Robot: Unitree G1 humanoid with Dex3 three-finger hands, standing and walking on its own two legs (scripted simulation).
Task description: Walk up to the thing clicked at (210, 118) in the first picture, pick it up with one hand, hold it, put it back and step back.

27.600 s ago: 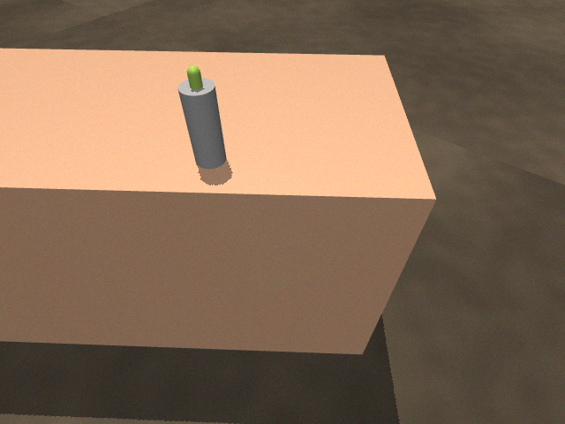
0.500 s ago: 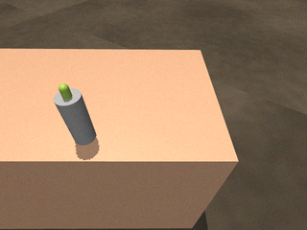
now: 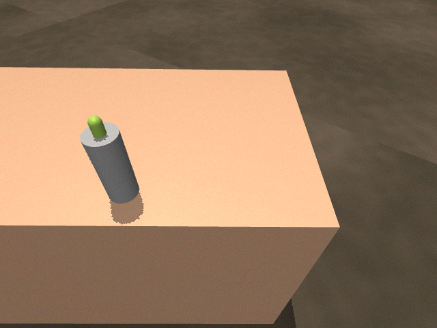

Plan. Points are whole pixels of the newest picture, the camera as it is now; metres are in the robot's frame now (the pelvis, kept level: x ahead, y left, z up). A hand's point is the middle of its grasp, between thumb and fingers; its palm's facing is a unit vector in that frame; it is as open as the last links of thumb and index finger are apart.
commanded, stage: stand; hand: left
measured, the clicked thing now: (110, 159) +0.39 +0.22 +0.12
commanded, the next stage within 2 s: step back in 0.74 s
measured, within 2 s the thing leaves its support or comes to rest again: neither
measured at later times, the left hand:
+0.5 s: hand out of the picture +0.06 +0.25 -0.16, palm faces -0.04 -0.94 -0.34, open 7.3 cm
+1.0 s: hand out of the picture +0.05 +0.25 -0.16, palm faces +0.00 -0.91 -0.42, open 7.3 cm
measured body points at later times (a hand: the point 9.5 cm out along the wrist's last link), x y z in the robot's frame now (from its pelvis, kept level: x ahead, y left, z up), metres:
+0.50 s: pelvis +0.01 +0.00 +0.00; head +0.02 +0.01 +0.45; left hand +0.07 +0.30 -0.14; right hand +0.08 -0.30 -0.13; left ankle +0.03 +0.12 -0.75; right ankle -0.04 -0.14 -0.75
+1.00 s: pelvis -0.04 -0.03 -0.02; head +0.02 -0.04 +0.42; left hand +0.05 +0.30 -0.13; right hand +0.09 -0.35 -0.15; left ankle +0.03 +0.12 -0.75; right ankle -0.07 -0.14 -0.73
